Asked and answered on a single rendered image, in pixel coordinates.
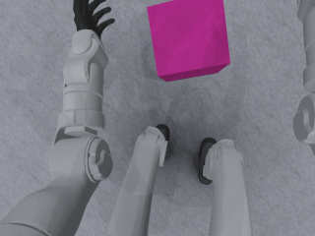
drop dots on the left robot forearm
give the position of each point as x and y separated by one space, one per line
83 80

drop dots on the right robot forearm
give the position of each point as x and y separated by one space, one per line
306 13

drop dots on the robot right upper arm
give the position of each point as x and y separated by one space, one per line
304 121

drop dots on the left robot hand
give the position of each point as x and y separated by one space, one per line
85 19

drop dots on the carton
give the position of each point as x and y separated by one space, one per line
189 38

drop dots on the robot left upper arm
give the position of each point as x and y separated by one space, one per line
76 167

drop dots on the right robot thigh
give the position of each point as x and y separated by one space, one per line
230 214

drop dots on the robot right foot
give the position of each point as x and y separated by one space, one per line
204 149

